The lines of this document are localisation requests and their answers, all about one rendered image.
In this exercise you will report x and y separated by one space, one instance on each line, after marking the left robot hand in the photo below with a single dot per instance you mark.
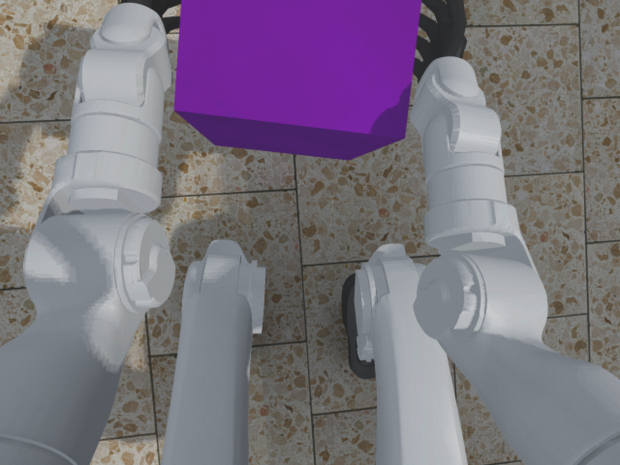
160 7

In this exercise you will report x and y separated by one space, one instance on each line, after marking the left robot shin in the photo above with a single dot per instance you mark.
194 275

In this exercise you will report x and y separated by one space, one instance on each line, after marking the carton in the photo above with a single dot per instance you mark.
322 78

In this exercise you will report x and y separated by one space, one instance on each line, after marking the right robot hand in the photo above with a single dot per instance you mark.
446 37

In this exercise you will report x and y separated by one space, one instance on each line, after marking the left robot upper arm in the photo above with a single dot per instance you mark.
91 277

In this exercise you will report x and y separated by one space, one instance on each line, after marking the right robot upper arm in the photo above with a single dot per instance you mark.
488 315

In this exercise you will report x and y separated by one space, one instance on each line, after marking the robot left forearm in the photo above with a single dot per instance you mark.
117 120

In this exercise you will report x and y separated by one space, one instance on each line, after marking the robot right foot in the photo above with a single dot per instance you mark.
365 369

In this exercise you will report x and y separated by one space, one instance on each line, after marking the robot right forearm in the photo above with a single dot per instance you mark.
468 210

